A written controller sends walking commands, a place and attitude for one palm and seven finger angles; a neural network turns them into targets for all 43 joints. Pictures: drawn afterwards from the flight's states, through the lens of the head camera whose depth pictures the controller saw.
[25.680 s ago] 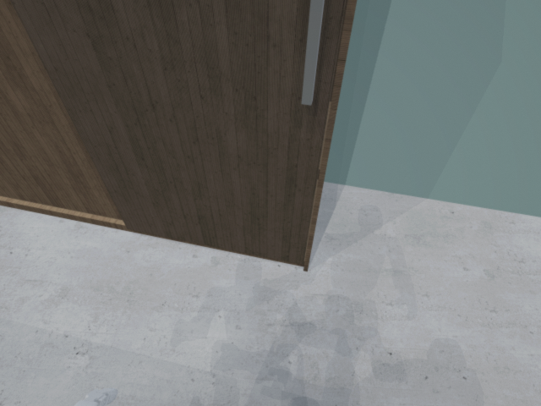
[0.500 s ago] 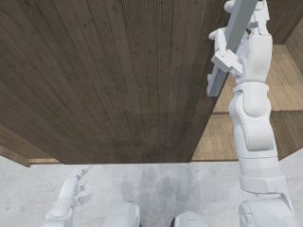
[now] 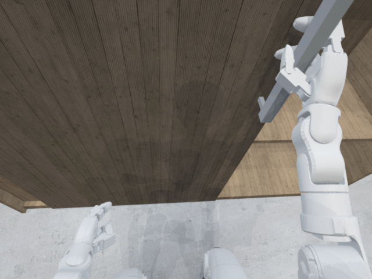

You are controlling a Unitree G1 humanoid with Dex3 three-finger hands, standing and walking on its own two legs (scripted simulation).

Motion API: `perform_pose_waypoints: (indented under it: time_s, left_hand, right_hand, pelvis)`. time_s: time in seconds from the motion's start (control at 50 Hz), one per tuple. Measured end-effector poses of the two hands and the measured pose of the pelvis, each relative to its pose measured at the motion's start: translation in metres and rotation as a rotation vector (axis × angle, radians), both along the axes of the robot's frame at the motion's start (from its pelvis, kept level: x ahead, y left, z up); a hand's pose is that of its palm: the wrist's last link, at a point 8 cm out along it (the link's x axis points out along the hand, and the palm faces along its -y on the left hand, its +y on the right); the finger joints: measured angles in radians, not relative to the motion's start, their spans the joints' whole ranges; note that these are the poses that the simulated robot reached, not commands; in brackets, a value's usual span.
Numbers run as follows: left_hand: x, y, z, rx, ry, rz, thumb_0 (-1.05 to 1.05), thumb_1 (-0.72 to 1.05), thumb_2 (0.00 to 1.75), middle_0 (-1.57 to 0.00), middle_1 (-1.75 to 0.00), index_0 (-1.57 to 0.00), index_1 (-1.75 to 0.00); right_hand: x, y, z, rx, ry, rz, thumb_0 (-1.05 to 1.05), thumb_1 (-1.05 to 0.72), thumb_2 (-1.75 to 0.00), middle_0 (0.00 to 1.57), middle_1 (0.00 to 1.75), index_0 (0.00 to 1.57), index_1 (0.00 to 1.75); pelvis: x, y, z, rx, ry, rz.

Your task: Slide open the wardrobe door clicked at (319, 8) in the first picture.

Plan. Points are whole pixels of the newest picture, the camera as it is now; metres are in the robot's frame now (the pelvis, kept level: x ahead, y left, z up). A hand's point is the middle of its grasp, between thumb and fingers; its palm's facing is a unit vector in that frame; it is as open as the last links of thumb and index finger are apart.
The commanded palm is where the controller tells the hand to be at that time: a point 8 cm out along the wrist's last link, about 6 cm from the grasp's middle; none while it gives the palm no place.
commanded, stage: step sideways, sliding the door along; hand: right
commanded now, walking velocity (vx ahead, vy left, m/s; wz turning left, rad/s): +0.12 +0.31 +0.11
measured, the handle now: (295, 53) +0.45 -0.18 +0.23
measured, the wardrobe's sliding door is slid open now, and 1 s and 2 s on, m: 0.65 0.65 0.65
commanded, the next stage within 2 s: stop walking and hold the door there in 0.22 s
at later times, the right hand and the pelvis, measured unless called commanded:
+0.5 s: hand (284, 69) +0.41 -0.15 +0.22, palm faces +0.35 +0.92 -0.19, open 6.3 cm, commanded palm +0.38 -0.19 +0.19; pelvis +0.02 +0.10 +0.02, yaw +5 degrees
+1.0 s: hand (284, 70) +0.41 -0.15 +0.22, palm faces +0.38 +0.91 -0.17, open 6.1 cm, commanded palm +0.38 -0.20 +0.19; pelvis -0.02 +0.09 +0.01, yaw +10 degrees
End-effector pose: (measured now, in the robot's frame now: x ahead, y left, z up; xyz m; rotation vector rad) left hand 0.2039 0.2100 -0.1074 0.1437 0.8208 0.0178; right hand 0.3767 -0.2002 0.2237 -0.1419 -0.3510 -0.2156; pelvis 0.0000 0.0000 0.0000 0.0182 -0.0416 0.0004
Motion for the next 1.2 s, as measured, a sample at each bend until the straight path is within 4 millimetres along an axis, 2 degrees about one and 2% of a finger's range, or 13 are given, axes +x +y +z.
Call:
perform_pose_waypoints:
  time_s: [0.08,0.14,0.34,0.42,0.5,0.58,0.64,0.7,0.82,0.92,1.0,1.12,1.2]
  left_hand:
    - [-0.008,0.029,0.009,0.082,0.058,0.017,0.02,0.91,0.90,-0.20,-0.30,-0.20,-0.30]
    - [-0.011,0.044,0.012,0.136,0.067,0.022,0.02,0.91,0.90,-0.20,-0.30,-0.20,-0.30]
    - [-0.007,0.049,0.046,0.101,0.073,-0.059,0.02,0.91,0.90,-0.20,-0.30,-0.20,-0.30]
    - [0.001,0.061,0.053,0.067,0.024,-0.030,0.02,0.91,0.90,-0.21,-0.30,-0.20,-0.30]
    - [0.005,0.087,0.047,0.016,-0.067,-0.005,0.01,0.91,0.90,-0.21,-0.30,-0.20,-0.30]
    - [0.003,0.132,0.023,0.002,-0.123,0.052,0.01,0.90,0.90,-0.21,-0.30,-0.21,-0.30]
    - [-0.018,0.167,0.015,0.034,-0.090,0.151,0.01,0.91,0.90,-0.21,-0.30,-0.20,-0.30]
    - [-0.051,0.195,0.015,0.086,-0.027,0.224,0.01,0.91,0.90,-0.20,-0.30,-0.20,-0.30]
    - [-0.126,0.228,0.030,0.199,0.071,0.330,0.02,0.91,0.90,-0.20,-0.30,-0.20,-0.30]
    - [-0.176,0.227,0.040,0.282,0.110,0.392,0.02,0.91,0.90,-0.20,-0.30,-0.20,-0.30]
    - [-0.202,0.204,0.042,0.279,0.121,0.442,0.02,0.91,0.90,-0.20,-0.30,-0.20,-0.30]
    - [-0.217,0.152,0.030,0.173,0.122,0.415,0.02,0.91,0.90,-0.20,-0.30,-0.20,-0.30]
    - [-0.223,0.130,0.015,0.115,0.136,0.395,0.01,0.91,0.90,-0.21,-0.30,-0.20,-0.30]
  right_hand:
    - [0.000,0.003,-0.001,0.012,-0.014,-0.014,0.00,-0.70,-0.82,0.46,1.40,0.21,1.32]
    - [0.001,0.001,-0.004,0.018,-0.052,0.016,0.00,-0.71,-0.81,0.46,1.40,0.21,1.28]
    - [0.002,0.002,-0.004,0.041,-0.036,-0.003,-0.02,-0.69,-0.83,0.46,1.40,0.25,1.27]
    - [0.003,-0.001,-0.002,-0.039,-0.025,-0.024,-0.05,-0.66,-0.83,0.48,1.41,0.28,1.31]
    - [-0.001,0.002,0.002,-0.088,0.020,-0.126,-0.08,-0.64,-0.82,0.48,1.41,0.29,1.35]
    - [-0.004,0.005,0.004,-0.148,0.059,-0.252,-0.15,-0.60,-0.80,0.47,1.41,0.28,1.35]
    - [-0.006,0.006,0.008,-0.172,0.118,-0.298,-0.18,-0.58,-0.78,0.47,1.40,0.31,1.36]
    - [-0.007,0.005,0.009,-0.169,0.142,-0.306,-0.18,-0.58,-0.76,0.46,1.40,0.35,1.38]
    - [-0.006,0.005,0.008,-0.133,0.129,-0.273,-0.16,-0.59,-0.77,0.46,1.40,0.38,1.39]
    - [-0.004,0.003,0.003,-0.086,0.075,-0.210,-0.14,-0.60,-0.79,0.46,1.40,0.36,1.39]
    - [-0.002,0.003,0.000,-0.056,0.043,-0.161,-0.12,-0.63,-0.79,0.46,1.40,0.32,1.37]
    - [-0.004,0.004,0.002,-0.049,0.071,-0.142,-0.11,-0.68,-0.76,0.46,1.40,0.28,1.38]
    - [-0.005,0.004,0.003,-0.070,0.089,-0.151,-0.12,-0.68,-0.75,0.46,1.40,0.28,1.38]
  pelvis:
    - [0.003,0.008,0.006,-0.018,0.018,-0.014]
    - [0.004,0.013,-0.003,0.018,0.009,-0.024]
    - [0.007,0.051,0.021,0.099,-0.010,0.030]
    - [0.012,0.074,0.024,0.106,0.007,0.059]
    - [0.015,0.101,0.016,0.074,0.008,0.084]
    - [0.017,0.123,-0.004,0.007,0.010,0.091]
    - [0.014,0.122,0.003,-0.019,0.012,0.112]
    - [0.011,0.124,0.010,-0.050,0.011,0.120]
    - [0.002,0.123,0.015,-0.065,0.008,0.134]
    - [-0.008,0.108,0.010,-0.029,0.011,0.146]
    - [-0.019,0.094,0.007,-0.013,0.001,0.176]
    - [-0.034,0.086,0.010,0.005,0.020,0.211]
    - [-0.048,0.081,0.007,0.007,0.026,0.231]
